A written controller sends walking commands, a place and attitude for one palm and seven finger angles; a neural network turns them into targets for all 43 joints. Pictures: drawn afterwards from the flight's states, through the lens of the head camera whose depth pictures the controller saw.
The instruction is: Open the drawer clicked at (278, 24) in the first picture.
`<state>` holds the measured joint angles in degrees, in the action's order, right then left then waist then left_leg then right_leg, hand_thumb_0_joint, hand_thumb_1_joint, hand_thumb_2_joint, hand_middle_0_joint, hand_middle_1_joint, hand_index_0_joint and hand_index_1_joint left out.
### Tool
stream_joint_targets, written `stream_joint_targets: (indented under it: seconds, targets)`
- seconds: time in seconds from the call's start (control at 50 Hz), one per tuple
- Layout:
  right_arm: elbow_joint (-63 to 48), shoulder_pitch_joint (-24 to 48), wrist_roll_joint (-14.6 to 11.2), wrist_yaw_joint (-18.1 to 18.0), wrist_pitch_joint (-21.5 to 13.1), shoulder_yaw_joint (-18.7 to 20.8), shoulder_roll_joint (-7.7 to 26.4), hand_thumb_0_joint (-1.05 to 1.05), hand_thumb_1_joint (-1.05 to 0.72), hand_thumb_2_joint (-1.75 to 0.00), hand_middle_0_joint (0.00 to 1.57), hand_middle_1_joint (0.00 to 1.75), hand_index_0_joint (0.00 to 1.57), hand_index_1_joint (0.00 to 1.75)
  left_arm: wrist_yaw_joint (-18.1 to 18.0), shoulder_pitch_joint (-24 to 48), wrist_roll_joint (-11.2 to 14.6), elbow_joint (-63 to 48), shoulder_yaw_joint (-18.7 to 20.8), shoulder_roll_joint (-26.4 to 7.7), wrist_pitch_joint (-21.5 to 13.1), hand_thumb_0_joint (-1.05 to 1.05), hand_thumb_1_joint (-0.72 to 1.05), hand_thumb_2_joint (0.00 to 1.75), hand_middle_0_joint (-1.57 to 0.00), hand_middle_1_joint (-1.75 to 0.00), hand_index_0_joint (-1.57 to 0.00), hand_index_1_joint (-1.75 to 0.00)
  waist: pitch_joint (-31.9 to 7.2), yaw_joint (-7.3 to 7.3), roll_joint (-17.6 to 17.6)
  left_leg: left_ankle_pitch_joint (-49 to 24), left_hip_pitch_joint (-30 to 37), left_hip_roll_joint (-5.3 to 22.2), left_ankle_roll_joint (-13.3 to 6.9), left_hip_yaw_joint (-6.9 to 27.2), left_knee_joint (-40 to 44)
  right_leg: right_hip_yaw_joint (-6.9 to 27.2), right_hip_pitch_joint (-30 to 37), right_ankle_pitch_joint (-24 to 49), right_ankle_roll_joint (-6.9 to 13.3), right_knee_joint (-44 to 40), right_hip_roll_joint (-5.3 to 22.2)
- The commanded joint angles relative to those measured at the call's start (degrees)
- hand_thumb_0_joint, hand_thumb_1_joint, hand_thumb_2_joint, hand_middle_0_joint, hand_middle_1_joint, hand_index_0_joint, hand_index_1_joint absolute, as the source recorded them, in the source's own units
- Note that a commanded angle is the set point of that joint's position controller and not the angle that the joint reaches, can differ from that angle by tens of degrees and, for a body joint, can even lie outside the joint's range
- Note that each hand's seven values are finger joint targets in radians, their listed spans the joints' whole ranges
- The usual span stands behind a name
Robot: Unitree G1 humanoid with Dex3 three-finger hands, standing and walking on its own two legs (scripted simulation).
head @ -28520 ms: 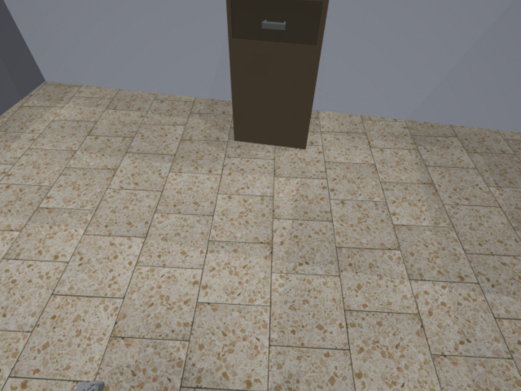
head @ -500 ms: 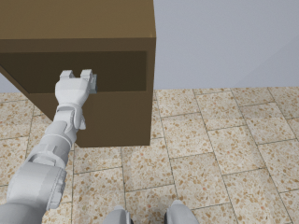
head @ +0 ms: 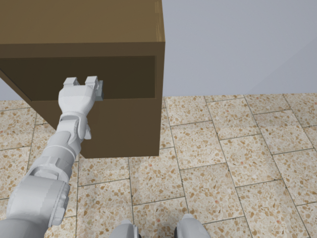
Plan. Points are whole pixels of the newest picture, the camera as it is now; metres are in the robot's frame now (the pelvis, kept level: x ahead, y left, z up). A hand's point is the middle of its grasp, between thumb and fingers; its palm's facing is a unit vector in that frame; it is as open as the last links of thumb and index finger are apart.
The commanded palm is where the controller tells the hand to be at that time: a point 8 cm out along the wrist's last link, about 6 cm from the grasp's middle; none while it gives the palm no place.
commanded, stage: close the thumb around the handle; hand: left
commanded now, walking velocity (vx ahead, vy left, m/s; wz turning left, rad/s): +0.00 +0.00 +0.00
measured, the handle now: (84, 89) +0.51 +0.20 +0.01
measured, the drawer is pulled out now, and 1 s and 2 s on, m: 0.00 0.01 0.14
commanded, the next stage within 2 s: pull the drawer open in 0.62 s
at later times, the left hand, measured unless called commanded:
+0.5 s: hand (84, 110) +0.46 +0.19 -0.01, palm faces -0.04 -0.03 -1.00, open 6.3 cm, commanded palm +0.44 +0.19 +0.04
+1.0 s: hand (84, 114) +0.45 +0.19 -0.01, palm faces -0.04 -0.03 -1.00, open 5.8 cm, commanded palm +0.41 +0.20 +0.04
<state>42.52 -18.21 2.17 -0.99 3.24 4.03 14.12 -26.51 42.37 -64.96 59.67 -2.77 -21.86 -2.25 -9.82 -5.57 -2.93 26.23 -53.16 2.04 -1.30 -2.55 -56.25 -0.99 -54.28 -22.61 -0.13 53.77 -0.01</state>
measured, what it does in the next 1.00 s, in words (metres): stands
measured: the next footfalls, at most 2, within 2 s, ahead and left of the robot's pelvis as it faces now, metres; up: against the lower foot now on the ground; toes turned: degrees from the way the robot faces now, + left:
none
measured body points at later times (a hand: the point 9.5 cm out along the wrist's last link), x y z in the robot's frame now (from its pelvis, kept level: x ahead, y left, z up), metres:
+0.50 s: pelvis +0.01 +0.00 +0.00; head +0.11 -0.01 +0.44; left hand +0.45 +0.19 +0.04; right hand +0.04 -0.27 -0.13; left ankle -0.01 +0.10 -0.67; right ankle +0.02 -0.13 -0.67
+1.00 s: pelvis +0.01 +0.00 +0.01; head +0.11 -0.01 +0.45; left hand +0.44 +0.19 +0.04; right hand +0.05 -0.27 -0.13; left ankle -0.01 +0.10 -0.67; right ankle +0.02 -0.13 -0.67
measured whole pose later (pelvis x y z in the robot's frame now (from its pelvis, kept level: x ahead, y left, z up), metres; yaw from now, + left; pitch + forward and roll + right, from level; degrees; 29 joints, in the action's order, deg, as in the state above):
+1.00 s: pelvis +0.01 +0.00 +0.01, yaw -1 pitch +21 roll -1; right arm 41.7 -17.9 1.7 -0.7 4.7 4.5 13.6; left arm -26.1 33.1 -64.3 52.1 -2.4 -20.2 -1.4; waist -10.0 -4.1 -3.1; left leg 26.4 -47.5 2.4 -1.1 -3.6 -52.8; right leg 0.2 -49.4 -22.6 0.0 50.9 -0.7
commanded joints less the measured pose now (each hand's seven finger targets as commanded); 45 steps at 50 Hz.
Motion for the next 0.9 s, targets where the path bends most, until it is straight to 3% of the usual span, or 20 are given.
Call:
stream_joint_targets:
  seconds: [0.0,0.02,0.12,0.2,0.28,0.36,0.38,0.4,0.48,0.5,0.58,0.6,0.62,0.66,0.68,0.7,0.74,0.78,0.86,0.88]
  targets:
    - [-2.9,-7.8,-0.1,-0.2,-0.6,3.3,8.5,0.00,-0.90,-0.90,0.20,0.30,0.20,0.30,-2.5,21.2,0.3,-11.0,2.9,-11.2,1.2,0.00,-0.22,0.42,-0.32,-1.23,-0.32,-1.23,-26.6,-0.09,-1.3,-25.3,19.9,-2.1,-0.1,2.2,5.5,-1.5,13.6,19.2,2.3,-5.0,-3.0]
    - [-3.2,-7.6,0.0,-0.3,-0.6,3.2,8.3,0.00,-0.90,-0.90,0.20,0.30,0.20,0.30,-2.6,21.2,0.2,-11.1,1.4,-9.3,1.4,0.00,-0.16,0.44,-0.32,-1.24,-0.32,-1.24,-26.7,-0.69,-0.3,-25.8,20.2,-2.2,-0.3,2.1,5.4,-1.5,13.9,19.7,2.1,-5.4,-3.1]
    - [-3.1,-7.1,-0.1,-0.5,-0.5,3.1,8.2,0.00,-0.90,-0.90,0.20,0.30,0.20,0.30,-2.0,21.9,0.2,-10.9,0.1,-8.2,1.8,0.00,0.12,0.56,-0.34,-1.27,-0.34,-1.27,-24.3,-1.09,0.1,-23.5,19.3,-2.3,-0.4,1.9,6.4,-1.4,14.1,18.4,2.1,-6.4,-3.0]
    - [-3.0,-7.1,-0.2,-0.6,-0.5,3.1,8.3,0.00,-0.90,-0.90,0.20,0.30,0.20,0.30,-1.3,20.5,0.7,-11.6,1.9,-9.9,1.0,0.00,0.34,0.66,-0.36,-1.29,-0.36,-1.29,-24.2,-0.44,0.5,-23.8,19.6,-2.1,-0.4,1.9,6.6,-1.1,15.0,19.2,2.2,-6.3,-2.9]
    - [-3.5,-6.6,0.0,-0.6,-0.7,3.0,7.7,0.00,-0.90,-0.90,0.20,0.30,0.20,0.30,-1.5,18.9,0.3,-11.4,0.5,-7.8,0.0,0.00,0.56,0.76,-0.38,-1.31,-0.38,-1.31,-23.8,-0.26,0.4,-23.7,18.7,-2.5,-0.5,1.5,6.4,-1.1,15.5,19.7,2.2,-6.4,-2.9]
    - [-3.5,-6.4,-0.1,-0.4,-0.5,3.2,8.0,0.00,-0.90,-0.90,0.20,0.30,0.20,0.30,-1.5,18.1,0.4,-12.3,2.5,-10.1,-0.3,0.00,0.79,0.85,-0.39,-1.34,-0.39,-1.34,-24.3,0.40,0.2,-24.6,18.7,-2.5,-0.4,1.8,6.2,-1.0,15.9,20.4,2.5,-5.8,-2.9]
    - [-3.7,-6.4,0.0,-0.3,-0.7,3.1,7.5,0.00,-0.90,-0.90,0.20,0.30,0.20,0.30,-1.8,18.3,0.2,-11.7,0.0,-7.1,-0.4,0.00,0.84,0.88,-0.40,-1.34,-0.40,-1.34,-23.9,-0.26,0.0,-23.9,18.5,-2.6,-0.5,1.4,6.1,-1.1,15.3,19.9,2.2,-6.1,-2.9]
    - [-2.9,-6.8,-0.3,-0.3,-0.6,3.3,8.0,0.00,-0.90,-0.90,0.20,0.30,0.20,0.30,-1.9,18.3,0.3,-11.0,2.5,-10.0,-0.1,0.00,0.90,0.90,-0.40,-1.35,-0.40,-1.35,-22.6,-0.20,1.4,-23.4,17.8,-2.3,-0.5,1.6,6.0,-1.0,15.1,19.8,2.3,-5.9,-2.9]
    - [-3.5,-6.7,0.1,-0.2,-0.6,3.3,7.7,0.00,-0.90,-0.90,0.20,0.30,0.20,0.30,-2.4,18.3,-0.1,-11.6,1.3,-8.6,0.4,0.00,0.90,0.90,-0.40,-1.35,-0.40,-1.35,-25.5,-0.07,0.4,-25.1,18.7,-2.7,-0.6,1.3,5.6,-0.9,16.3,21.5,2.1,-5.8,-3.0]
    - [-2.9,-6.9,-0.2,-0.2,-0.3,3.4,8.2,0.00,-0.90,-0.90,0.20,0.30,0.20,0.30,-2.2,18.1,0.1,-11.1,3.4,-11.3,0.7,0.00,0.90,0.90,-0.40,-1.35,-0.40,-1.35,-24.8,0.14,1.2,-24.7,18.1,-2.5,-0.5,1.4,5.6,-0.8,16.4,21.6,2.2,-5.6,-2.9]
    - [-3.6,-6.3,0.0,-0.4,-0.3,3.2,7.8,0.00,-0.90,-0.90,0.20,0.30,0.20,0.30,-2.2,18.6,0.5,-12.4,2.1,-9.7,0.8,0.00,0.90,0.90,-0.40,-1.35,-0.40,-1.35,-25.5,-0.05,0.4,-25.0,18.6,-2.7,-0.6,0.9,6.0,-0.7,17.8,22.5,1.9,-6.2,-2.8]
    - [-3.1,-6.5,-0.3,-0.4,-0.1,3.2,8.1,0.00,-0.90,-0.90,0.20,0.30,0.20,0.30,-1.9,18.2,0.7,-12.1,3.8,-12.1,1.0,0.00,0.90,0.90,-0.40,-1.35,-0.40,-1.35,-25.1,0.32,0.4,-24.7,18.4,-2.7,-0.6,1.1,5.9,-0.4,17.7,22.5,2.1,-6.0,-2.8]
    - [-3.6,-6.2,-0.1,-0.5,-0.2,3.0,7.9,0.00,-0.90,-0.90,0.20,0.30,0.20,0.30,-1.9,18.3,0.7,-12.0,2.5,-10.8,0.9,0.00,0.90,0.90,-0.40,-1.35,-0.40,-1.35,-25.1,0.10,0.8,-24.1,17.8,-2.9,-0.6,0.9,6.1,-0.6,18.2,22.2,1.9,-6.3,-2.8]
    - [-3.4,-6.3,-0.3,-0.6,0.0,3.1,8.2,0.00,-0.90,-0.90,0.20,0.30,0.20,0.30,-1.4,18.2,1.0,-12.3,3.9,-12.4,0.7,0.00,0.90,0.90,-0.40,-1.35,-0.40,-1.35,-24.7,0.40,0.9,-24.7,17.8,-2.8,-0.6,1.1,6.3,-0.5,18.7,22.8,2.1,-6.2,-2.8]
    - [-3.6,-6.1,-0.2,-0.7,-0.2,3.0,7.9,0.00,-0.90,-0.90,0.20,0.30,0.20,0.30,-1.4,17.7,0.9,-11.3,2.1,-10.3,0.5,0.00,0.90,0.90,-0.40,-1.35,-0.40,-1.35,-24.0,-0.09,1.4,-23.7,17.3,-2.9,-0.7,0.9,6.3,-0.6,18.1,22.1,1.9,-6.6,-2.8]
    - [-3.2,-6.3,-0.5,-0.6,-0.1,3.0,8.1,0.00,-0.90,-0.90,0.20,0.30,0.20,0.30,-1.3,18.1,1.1,-11.2,3.5,-12.0,0.4,0.00,0.90,0.90,-0.40,-1.35,-0.40,-1.35,-23.1,-0.03,1.5,-22.7,16.7,-2.7,-0.7,1.0,6.4,-0.4,18.0,21.6,2.0,-6.5,-2.7]
    - [-3.6,-6.0,-0.4,-0.7,-0.1,2.9,8.2,0.00,-0.90,-0.90,0.20,0.30,0.20,0.30,-1.3,15.1,1.0,-11.7,4.9,-13.5,0.1,0.00,0.90,0.90,-0.40,-1.35,-0.40,-1.35,-24.0,1.29,1.6,-23.0,16.7,-2.9,-0.7,0.8,6.7,-0.2,19.4,22.2,2.1,-6.5,-2.7]
    - [-4.7,-5.4,-0.2,-0.5,-0.1,3.0,7.6,0.00,-0.90,-0.90,0.20,0.30,0.20,0.30,-1.1,12.3,0.8,-13.2,2.4,-9.5,-0.3,0.00,0.90,0.90,-0.40,-1.35,-0.40,-1.35,-25.5,1.84,-0.3,-25.6,18.8,-2.8,-0.5,0.7,6.8,-0.8,19.1,23.0,2.2,-6.2,-2.9]
    - [-5.2,-4.9,-0.4,-0.2,0.1,3.2,7.8,0.00,-0.90,-0.90,0.20,0.30,0.20,0.30,-1.2,7.7,1.4,-15.0,4.0,-10.1,-0.5,0.00,0.90,0.90,-0.40,-1.35,-0.40,-1.35,-24.8,2.86,0.8,-26.2,19.0,-2.6,-0.4,0.7,7.2,-0.8,20.4,23.8,2.4,-6.3,-3.0]
    - [-5.4,-4.8,-0.3,-0.3,0.0,3.2,7.5,0.00,-0.90,-0.90,0.20,0.30,0.20,0.30,-1.5,7.0,1.1,-15.8,2.5,-8.2,-0.6,0.00,0.90,0.90,-0.40,-1.35,-0.40,-1.35,-25.4,2.48,1.8,-27.1,19.3,-2.5,-0.5,0.4,7.1,-0.8,20.8,24.8,2.1,-6.4,-3.0]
